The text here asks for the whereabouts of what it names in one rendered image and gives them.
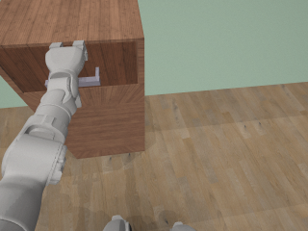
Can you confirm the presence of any cabinet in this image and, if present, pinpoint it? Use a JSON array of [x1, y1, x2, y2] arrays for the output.
[[0, 0, 145, 160]]

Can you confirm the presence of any robot shin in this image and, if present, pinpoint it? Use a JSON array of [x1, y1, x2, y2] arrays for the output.
[[112, 215, 124, 220], [172, 221, 183, 227]]

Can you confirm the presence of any left robot upper arm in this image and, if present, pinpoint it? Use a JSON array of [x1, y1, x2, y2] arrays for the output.
[[0, 133, 67, 231]]

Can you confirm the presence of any handle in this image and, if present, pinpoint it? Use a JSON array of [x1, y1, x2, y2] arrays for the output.
[[44, 66, 101, 88]]

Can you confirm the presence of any robot right shin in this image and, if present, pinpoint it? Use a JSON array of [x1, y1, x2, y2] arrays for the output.
[[172, 221, 183, 227]]

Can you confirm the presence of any robot left shin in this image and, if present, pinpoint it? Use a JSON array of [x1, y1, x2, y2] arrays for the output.
[[112, 215, 124, 220]]

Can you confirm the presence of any left robot forearm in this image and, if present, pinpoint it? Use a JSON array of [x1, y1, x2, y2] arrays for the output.
[[1, 68, 79, 177]]

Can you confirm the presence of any drawer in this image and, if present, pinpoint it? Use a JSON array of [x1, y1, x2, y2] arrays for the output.
[[0, 41, 138, 92]]

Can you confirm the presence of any left robot hand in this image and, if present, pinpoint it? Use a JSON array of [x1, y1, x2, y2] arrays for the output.
[[45, 40, 89, 108]]

